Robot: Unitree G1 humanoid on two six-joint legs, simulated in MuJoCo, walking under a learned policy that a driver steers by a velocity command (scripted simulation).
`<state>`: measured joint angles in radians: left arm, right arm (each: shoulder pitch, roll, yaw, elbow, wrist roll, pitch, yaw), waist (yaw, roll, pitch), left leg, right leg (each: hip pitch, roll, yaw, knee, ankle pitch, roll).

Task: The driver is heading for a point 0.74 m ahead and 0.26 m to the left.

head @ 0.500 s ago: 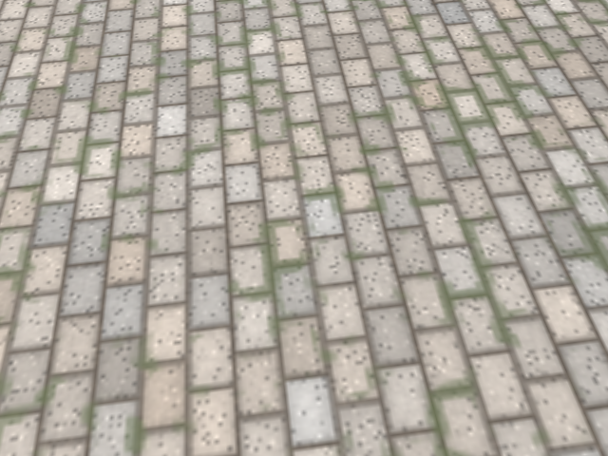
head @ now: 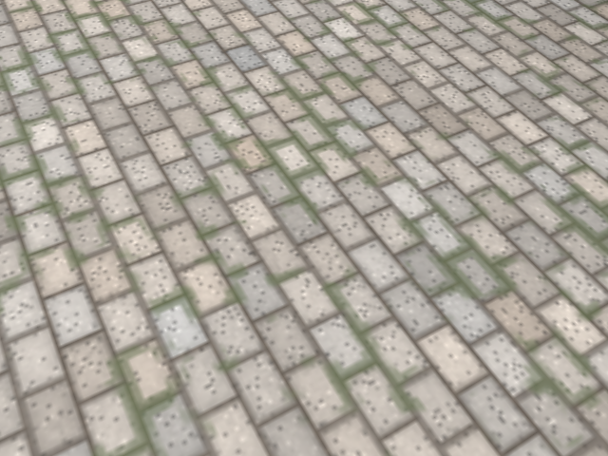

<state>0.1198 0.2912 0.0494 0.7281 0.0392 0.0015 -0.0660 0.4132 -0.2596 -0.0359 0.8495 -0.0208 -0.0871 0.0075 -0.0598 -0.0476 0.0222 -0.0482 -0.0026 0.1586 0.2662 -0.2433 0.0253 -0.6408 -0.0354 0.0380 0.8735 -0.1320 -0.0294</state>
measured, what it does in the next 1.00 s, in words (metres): walks ahead, turning left: right foot, then left foot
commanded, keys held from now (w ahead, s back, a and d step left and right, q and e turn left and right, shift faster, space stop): w+q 1.00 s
